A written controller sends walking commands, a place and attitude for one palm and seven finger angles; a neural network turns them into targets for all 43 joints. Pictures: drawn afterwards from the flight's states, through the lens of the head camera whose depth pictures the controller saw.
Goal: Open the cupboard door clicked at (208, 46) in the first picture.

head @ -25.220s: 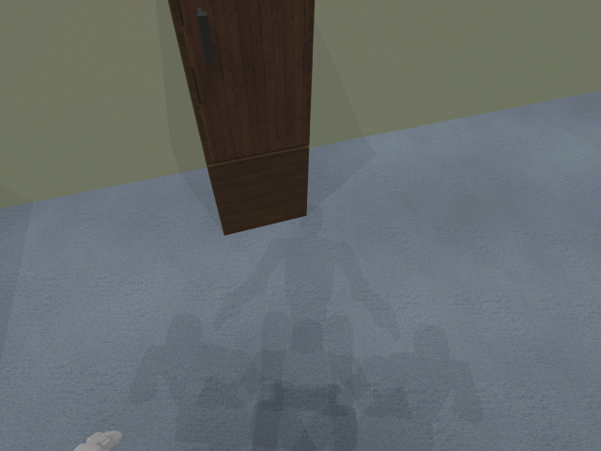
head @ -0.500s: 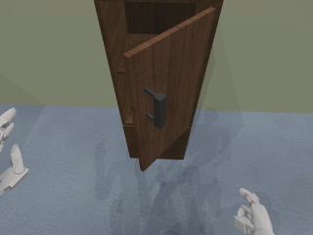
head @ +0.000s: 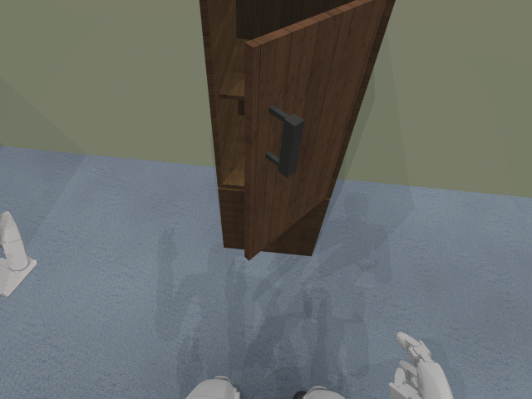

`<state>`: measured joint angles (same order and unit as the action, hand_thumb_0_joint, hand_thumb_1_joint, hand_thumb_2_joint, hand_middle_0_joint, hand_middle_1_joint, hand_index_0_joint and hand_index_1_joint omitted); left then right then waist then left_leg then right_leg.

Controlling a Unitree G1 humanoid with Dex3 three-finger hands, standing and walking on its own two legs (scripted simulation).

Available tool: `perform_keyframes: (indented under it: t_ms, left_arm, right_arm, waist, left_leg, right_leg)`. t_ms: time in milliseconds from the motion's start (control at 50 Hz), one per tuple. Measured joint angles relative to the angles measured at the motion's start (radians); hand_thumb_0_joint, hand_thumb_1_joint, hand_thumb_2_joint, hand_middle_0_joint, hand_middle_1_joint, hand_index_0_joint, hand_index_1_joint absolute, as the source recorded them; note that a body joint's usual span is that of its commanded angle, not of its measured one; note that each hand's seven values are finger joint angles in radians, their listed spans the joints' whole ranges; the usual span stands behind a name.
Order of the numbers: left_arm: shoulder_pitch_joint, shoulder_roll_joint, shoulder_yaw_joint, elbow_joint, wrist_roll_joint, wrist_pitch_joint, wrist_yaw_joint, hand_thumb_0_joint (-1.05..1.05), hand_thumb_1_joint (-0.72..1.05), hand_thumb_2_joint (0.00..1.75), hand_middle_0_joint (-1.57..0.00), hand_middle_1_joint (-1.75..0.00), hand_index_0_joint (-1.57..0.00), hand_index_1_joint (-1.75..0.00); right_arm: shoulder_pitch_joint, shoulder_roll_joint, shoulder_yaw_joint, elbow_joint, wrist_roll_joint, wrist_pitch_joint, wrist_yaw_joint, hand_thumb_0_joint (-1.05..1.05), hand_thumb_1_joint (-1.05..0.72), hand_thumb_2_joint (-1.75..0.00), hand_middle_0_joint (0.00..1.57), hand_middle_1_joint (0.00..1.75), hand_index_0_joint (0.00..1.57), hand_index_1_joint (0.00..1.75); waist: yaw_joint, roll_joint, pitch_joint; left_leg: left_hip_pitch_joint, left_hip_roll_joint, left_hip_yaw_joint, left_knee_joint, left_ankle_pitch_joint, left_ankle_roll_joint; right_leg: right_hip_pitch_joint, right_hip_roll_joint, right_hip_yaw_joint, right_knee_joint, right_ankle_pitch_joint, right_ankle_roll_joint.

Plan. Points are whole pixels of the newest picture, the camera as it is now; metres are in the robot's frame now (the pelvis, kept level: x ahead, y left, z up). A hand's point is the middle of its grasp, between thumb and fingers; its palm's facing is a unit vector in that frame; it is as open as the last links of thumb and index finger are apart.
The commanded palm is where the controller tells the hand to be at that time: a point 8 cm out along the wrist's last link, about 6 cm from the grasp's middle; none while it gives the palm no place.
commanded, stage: step back with the hand held close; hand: left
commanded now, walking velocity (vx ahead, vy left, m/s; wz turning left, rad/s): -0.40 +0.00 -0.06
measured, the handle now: (281, 141) +0.51 +0.02 +0.10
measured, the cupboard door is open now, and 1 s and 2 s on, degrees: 49 49 49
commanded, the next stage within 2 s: stop stepping back and stand still in 0.44 s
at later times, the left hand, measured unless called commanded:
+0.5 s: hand (18, 328) +0.15 +0.24 +0.18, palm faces +0.29 -0.81 -0.51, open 7.4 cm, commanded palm +0.07 +0.28 +0.20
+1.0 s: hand out of the picture +0.00 +0.22 +0.19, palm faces +0.44 -0.80 -0.39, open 7.4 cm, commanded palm -0.06 +0.26 +0.20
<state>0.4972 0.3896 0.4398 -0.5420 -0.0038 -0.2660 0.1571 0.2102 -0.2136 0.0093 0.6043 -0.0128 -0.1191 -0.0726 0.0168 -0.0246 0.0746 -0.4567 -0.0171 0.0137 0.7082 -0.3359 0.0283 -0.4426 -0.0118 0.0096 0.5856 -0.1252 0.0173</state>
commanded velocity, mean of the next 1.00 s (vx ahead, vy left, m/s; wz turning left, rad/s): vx -0.08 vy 0.03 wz -0.02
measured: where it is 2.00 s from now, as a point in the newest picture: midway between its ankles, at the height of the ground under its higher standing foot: outside the picture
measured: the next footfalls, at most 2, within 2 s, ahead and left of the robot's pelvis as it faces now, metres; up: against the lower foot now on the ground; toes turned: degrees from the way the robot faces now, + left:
right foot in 0.26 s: -0.08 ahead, -0.12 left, +0.00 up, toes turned +2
left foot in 0.44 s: +0.00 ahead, +0.07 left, +0.00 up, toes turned -1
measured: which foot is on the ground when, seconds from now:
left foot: down 0.00-0.28, up 0.30-0.42, down 0.44-0.74, up 0.76-0.98, down 1.00-1.00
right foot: down 0.00-0.06, up 0.08-0.24, down 0.26-0.46, up 0.48-0.72, down 0.74-1.00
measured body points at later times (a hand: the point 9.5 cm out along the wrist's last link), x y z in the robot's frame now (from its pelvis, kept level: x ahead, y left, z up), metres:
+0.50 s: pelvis -0.08 -0.01 +0.02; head -0.04 +0.01 +0.47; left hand +0.12 +0.28 +0.21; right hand +0.11 -0.25 -0.04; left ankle -0.04 +0.07 -0.72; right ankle -0.12 -0.12 -0.71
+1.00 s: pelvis -0.20 -0.03 +0.02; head -0.23 -0.03 +0.47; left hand -0.03 +0.26 +0.21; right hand -0.10 -0.30 -0.07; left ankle -0.21 +0.10 -0.72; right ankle -0.20 -0.13 -0.72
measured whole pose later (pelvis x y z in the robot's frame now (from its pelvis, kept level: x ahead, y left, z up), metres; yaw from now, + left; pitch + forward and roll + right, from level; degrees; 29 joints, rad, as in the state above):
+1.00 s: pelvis -0.20 -0.03 +0.02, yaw -1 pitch +0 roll +0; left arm 0.51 0.36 0.37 -0.42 -0.01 -0.20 0.16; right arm 0.35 -0.26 -0.01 0.69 -0.01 -0.13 -0.10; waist -0.02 -0.01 -0.09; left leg -0.23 0.05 0.04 0.51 -0.34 0.03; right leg -0.26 0.00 -0.08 0.52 -0.27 -0.04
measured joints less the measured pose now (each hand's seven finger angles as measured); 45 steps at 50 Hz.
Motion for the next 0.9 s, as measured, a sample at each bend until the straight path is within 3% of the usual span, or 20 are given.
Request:
perform_keyframes:
  t_ms: [60,100,140,200,260,280,320,360,400,440,500,540,600,660,700,740,760,780,840,900]
  left_arm:
    - [0.001,0.021,0.005,0.002,-0.004,-0.005,0.001,0.01,0.89,0.90,-0.21,-0.30,-0.21,-0.30]
    - [0.002,0.045,0.018,0.002,0.000,-0.002,-0.002,0.01,0.89,0.90,-0.21,-0.30,-0.21,-0.30]
    - [0.010,0.070,0.033,0.007,0.000,-0.006,-0.009,0.01,0.89,0.90,-0.21,-0.30,-0.21,-0.30]
    - [0.043,0.067,0.050,0.009,-0.010,-0.007,-0.005,0.01,0.89,0.90,-0.21,-0.30,-0.21,-0.30]
    - [0.053,0.044,0.048,0.001,-0.031,-0.004,0.002,0.01,0.89,0.90,-0.21,-0.30,-0.21,-0.30]
    - [0.042,0.027,0.037,0.005,-0.033,-0.008,0.000,0.02,0.89,0.90,-0.21,-0.30,-0.21,-0.30]
    - [0.014,-0.002,-0.009,0.020,-0.027,-0.004,-0.002,0.02,0.89,0.90,-0.21,-0.30,-0.21,-0.30]
    - [0.007,0.009,-0.041,0.020,-0.016,0.014,-0.011,0.02,0.89,0.90,-0.21,-0.30,-0.21,-0.30]
    - [0.018,0.035,-0.043,0.014,-0.010,0.029,-0.023,0.02,0.89,0.90,-0.21,-0.30,-0.21,-0.30]
    - [0.029,0.054,-0.037,0.005,-0.015,0.040,-0.030,0.01,0.89,0.90,-0.21,-0.30,-0.21,-0.30]
    - [0.020,0.104,-0.011,0.011,-0.034,0.046,-0.042,0.01,0.89,0.90,-0.21,-0.30,-0.21,-0.30]
    - [0.037,0.119,0.001,0.013,-0.047,0.054,-0.047,0.02,0.89,0.90,-0.21,-0.30,-0.21,-0.30]
    - [0.082,0.111,-0.004,-0.020,-0.054,0.081,-0.043,0.02,0.89,0.90,-0.21,-0.30,-0.21,-0.30]
    - [0.135,0.099,-0.014,-0.050,-0.059,0.100,-0.033,0.02,0.89,0.90,-0.21,-0.30,-0.21,-0.30]
    - [0.151,0.096,-0.018,-0.042,-0.055,0.111,-0.022,0.02,0.89,0.90,-0.21,-0.30,-0.21,-0.30]
    - [0.149,0.102,-0.009,-0.027,-0.049,0.116,-0.011,0.02,0.89,0.90,-0.21,-0.30,-0.21,-0.30]
    - [0.138,0.091,-0.010,-0.017,-0.046,0.115,-0.008,0.02,0.89,0.90,-0.21,-0.30,-0.22,-0.30]
    - [0.125,0.077,-0.016,-0.009,-0.044,0.116,-0.007,0.02,0.89,0.90,-0.21,-0.30,-0.22,-0.30]
    - [0.087,0.029,-0.040,0.028,-0.034,0.101,-0.002,0.02,0.89,0.90,-0.21,-0.30,-0.22,-0.30]
    - [0.047,-0.008,-0.057,0.085,-0.021,0.081,0.003,0.02,0.89,0.90,-0.21,-0.30,-0.21,-0.30]
  right_arm:
    - [-0.012,-0.005,-0.005,-0.004,0.002,0.004,-0.007,0.01,-0.90,-0.90,0.20,0.30,0.21,0.31]
    - [-0.009,-0.004,-0.014,-0.013,0.001,-0.004,-0.012,0.01,-0.90,-0.90,0.20,0.30,0.21,0.31]
    - [0.000,0.011,-0.024,-0.004,0.001,-0.016,-0.011,0.01,-0.90,-0.90,0.20,0.30,0.21,0.30]
    - [0.009,0.032,-0.022,0.017,-0.011,-0.035,-0.003,0.02,-0.90,-0.90,0.20,0.30,0.20,0.30]
    - [-0.013,0.042,-0.008,0.030,-0.019,-0.056,0.009,0.01,-0.90,-0.90,0.20,0.30,0.20,0.30]
    - [-0.035,0.037,-0.004,0.038,-0.019,-0.056,0.013,0.01,-0.90,-0.90,0.20,0.30,0.20,0.30]
    - [-0.075,0.027,-0.002,0.064,-0.012,-0.042,0.016,0.01,-0.90,-0.90,0.20,0.30,0.21,0.30]
    - [-0.081,0.033,0.002,0.072,0.001,-0.022,0.011,0.01,-0.90,-0.90,0.20,0.30,0.21,0.31]
    - [-0.077,0.037,0.013,0.056,0.003,-0.004,0.002,0.02,-0.90,-0.90,0.20,0.30,0.21,0.31]
    - [-0.076,0.021,0.021,0.022,0.004,0.007,-0.008,0.02,-0.90,-0.90,0.20,0.30,0.21,0.31]
    - [-0.102,0.020,0.002,-0.004,0.009,0.007,-0.002,0.01,-0.90,-0.90,0.20,0.30,0.21,0.30]
    - [-0.114,0.022,-0.006,-0.016,-0.001,-0.008,0.011,0.01,-0.90,-0.90,0.20,0.30,0.20,0.30]
    - [-0.106,0.021,-0.008,-0.031,-0.001,-0.033,0.027,0.01,-0.91,-0.90,0.20,0.30,0.20,0.30]
    - [-0.072,0.025,0.000,-0.037,0.000,-0.038,0.024,0.01,-0.90,-0.90,0.20,0.30,0.20,0.30]
    - [-0.040,0.031,0.006,-0.034,-0.001,-0.031,0.013,0.01,-0.90,-0.90,0.20,0.30,0.20,0.30]
    - [-0.012,0.037,0.011,-0.033,-0.002,-0.018,0.005,0.01,-0.90,-0.90,0.20,0.30,0.20,0.30]
    - [-0.008,0.032,0.011,-0.023,-0.004,-0.010,0.003,0.01,-0.90,-0.90,0.20,0.30,0.20,0.30]
    - [-0.004,0.024,0.011,-0.004,-0.007,-0.001,0.003,0.01,-0.90,-0.90,0.20,0.30,0.20,0.30]
    - [0.038,0.010,0.008,0.063,-0.005,0.017,0.000,0.01,-0.90,-0.90,0.20,0.30,0.21,0.30]
    - [0.095,-0.001,0.003,0.093,-0.001,0.015,-0.013,0.01,-0.90,-0.90,0.20,0.30,0.21,0.31]
  waist:
    - [-0.015,0.004,0.006]
    - [-0.032,0.024,0.014]
    - [-0.036,0.030,0.005]
    - [-0.017,0.022,-0.037]
    - [0.020,-0.001,-0.065]
    - [0.034,0.007,-0.059]
    - [0.039,0.033,-0.035]
    - [0.034,0.007,-0.044]
    - [0.021,-0.026,-0.063]
    - [0.002,-0.014,-0.073]
    - [-0.009,-0.028,-0.044]
    - [-0.011,-0.024,-0.026]
    - [-0.008,-0.006,-0.011]
    - [-0.011,-0.001,-0.024]
    - [-0.017,-0.002,-0.042]
    - [-0.022,-0.024,-0.063]
    - [-0.016,-0.019,-0.064]
    - [-0.006,-0.013,-0.065]
    - [0.014,-0.016,-0.104]
    - [0.003,-0.025,-0.149]
  left_leg:
    - [-0.016,0.005,0.003,-0.023,0.050,0.012]
    - [-0.020,0.022,-0.009,-0.051,0.167,0.021]
    - [-0.029,0.030,-0.025,-0.057,0.203,0.017]
    - [-0.043,0.042,-0.023,-0.100,0.212,0.005]
    - [-0.074,0.053,0.009,-0.158,0.265,-0.014]
    - [-0.086,0.068,0.017,-0.167,0.279,-0.019]
    - [-0.076,0.076,-0.003,-0.147,0.217,-0.033]
    - [-0.059,0.036,-0.008,-0.054,0.090,-0.037]
    - [-0.016,0.007,0.011,-0.032,0.048,-0.042]
    - [0.059,0.007,0.016,-0.137,0.187,-0.037]
    - [0.101,-0.005,0.028,-0.250,0.182,0.019]
    - [0.112,0.003,0.036,-0.294,0.213,0.025]
    - [0.127,0.029,0.040,-0.344,0.270,0.019]
    - [0.126,0.042,0.039,-0.368,0.305,0.008]
    - [0.115,0.041,0.032,-0.371,0.304,0.001]
    - [0.072,0.022,0.035,-0.325,0.230,-0.015]
    - [0.035,0.022,0.027,-0.255,0.158,-0.027]
    - [0.001,0.020,0.011,-0.148,0.100,-0.035]
    - [-0.047,0.012,-0.002,0.133,0.038,-0.046]
    - [0.024,0.028,0.024,0.110,0.012,-0.031]
  right_leg:
    - [-0.024,0.008,0.006,0.010,-0.055,0.001]
    - [-0.031,0.040,0.013,0.096,-0.103,0.003]
    - [-0.004,0.076,0.026,0.216,-0.194,0.002]
    - [0.102,0.100,0.021,0.231,-0.291,-0.011]
    - [0.239,0.084,0.024,0.012,-0.294,-0.041]
    - [0.247,0.094,0.035,-0.041,-0.319,-0.053]
    - [0.245,0.115,0.037,-0.065,-0.252,-0.057]
    - [0.244,0.096,0.044,-0.087,-0.212,-0.053]
    - [0.237,0.078,0.053,-0.108,-0.196,-0.052]
    - [0.220,0.085,0.045,-0.110,-0.176,-0.047]
    - [0.151,0.078,0.047,0.006,-0.219,-0.020]
    - [0.100,0.087,0.048,0.137,-0.322,-0.016]
    - [0.069,0.088,0.021,0.241,-0.327,-0.005]
    - [0.101,0.066,-0.010,0.213,-0.339,-0.002]
    - [0.167,0.050,-0.037,0.102,-0.350,-0.014]
    - [0.249,0.028,-0.046,-0.072,-0.346,-0.040]
    - [0.245,0.029,-0.049,-0.107,-0.255,-0.058]
    - [0.234,0.031,-0.050,-0.108,-0.170,-0.070]
    - [0.225,0.026,-0.044,-0.111,-0.130,-0.073]
    - [0.225,0.009,-0.053,-0.128,-0.125,-0.067]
